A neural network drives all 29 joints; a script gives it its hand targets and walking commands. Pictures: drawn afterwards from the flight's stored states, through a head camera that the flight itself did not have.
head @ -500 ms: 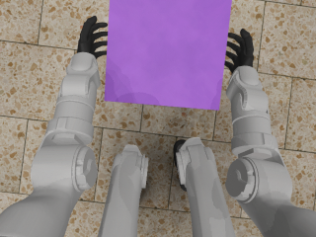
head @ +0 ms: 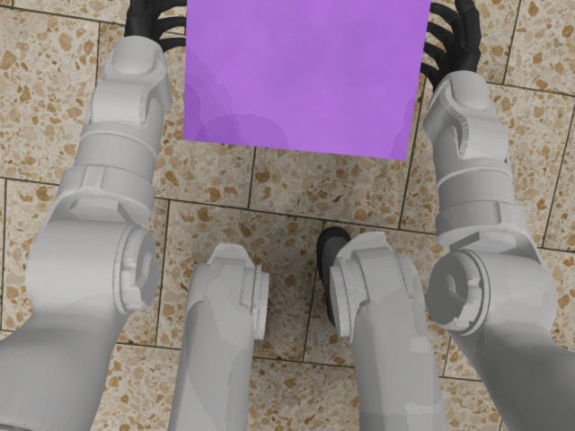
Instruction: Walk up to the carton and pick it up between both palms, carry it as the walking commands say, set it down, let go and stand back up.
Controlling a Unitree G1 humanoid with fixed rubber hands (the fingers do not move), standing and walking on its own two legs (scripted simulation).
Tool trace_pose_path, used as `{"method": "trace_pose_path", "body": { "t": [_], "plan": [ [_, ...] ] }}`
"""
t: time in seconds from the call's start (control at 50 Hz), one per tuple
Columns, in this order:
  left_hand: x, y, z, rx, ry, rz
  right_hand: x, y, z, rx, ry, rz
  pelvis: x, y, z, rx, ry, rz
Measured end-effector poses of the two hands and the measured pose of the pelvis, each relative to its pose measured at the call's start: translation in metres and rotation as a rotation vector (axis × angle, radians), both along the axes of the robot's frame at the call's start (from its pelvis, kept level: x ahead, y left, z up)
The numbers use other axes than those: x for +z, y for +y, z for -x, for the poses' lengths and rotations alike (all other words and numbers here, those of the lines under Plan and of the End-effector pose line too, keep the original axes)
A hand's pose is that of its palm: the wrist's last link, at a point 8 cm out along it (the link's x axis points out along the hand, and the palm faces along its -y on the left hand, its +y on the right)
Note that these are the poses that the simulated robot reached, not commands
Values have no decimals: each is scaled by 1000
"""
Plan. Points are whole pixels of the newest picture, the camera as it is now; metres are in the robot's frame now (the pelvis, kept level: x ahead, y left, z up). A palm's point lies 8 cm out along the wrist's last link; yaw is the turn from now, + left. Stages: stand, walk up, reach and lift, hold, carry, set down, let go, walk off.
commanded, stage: set down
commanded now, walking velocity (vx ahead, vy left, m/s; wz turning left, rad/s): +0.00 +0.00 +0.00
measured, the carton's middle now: (301, 50) +0.55 -0.05 -0.22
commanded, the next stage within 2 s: none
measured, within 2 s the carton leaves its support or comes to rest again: rests again in 1.38 s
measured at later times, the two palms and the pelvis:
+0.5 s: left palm (166, 51) +0.56 +0.12 -0.21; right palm (437, 74) +0.51 -0.22 -0.20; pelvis +0.01 +0.00 -0.02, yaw +0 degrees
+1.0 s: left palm (167, 61) +0.55 +0.13 -0.22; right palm (432, 77) +0.51 -0.22 -0.21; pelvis +0.00 +0.00 -0.04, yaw +1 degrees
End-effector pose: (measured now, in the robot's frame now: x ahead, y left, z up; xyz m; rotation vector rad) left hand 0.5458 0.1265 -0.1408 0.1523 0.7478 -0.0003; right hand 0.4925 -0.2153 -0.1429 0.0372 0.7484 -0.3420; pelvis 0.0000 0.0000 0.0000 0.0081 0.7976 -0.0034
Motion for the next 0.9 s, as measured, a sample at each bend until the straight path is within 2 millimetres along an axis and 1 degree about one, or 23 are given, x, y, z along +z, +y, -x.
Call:
{"method": "trace_pose_path", "body": {
  "t": [0.22,0.48,0.62,0.9],
  "plan": [
    [-37,6,-3,-13,46,-4,-30,3,-7,41,47,5,-12,-1,-5,15,-46,15],
    [-66,-2,-12,-42,68,10,-55,-7,-14,60,73,19,-24,0,-9,26,-103,27],
    [-73,-3,-11,-42,61,12,-58,-9,-17,56,66,16,-31,-1,-7,27,-134,28],
    [-77,1,-6,-50,75,9,-65,-7,-15,70,79,0,-39,-2,2,35,-193,29]
  ]
}}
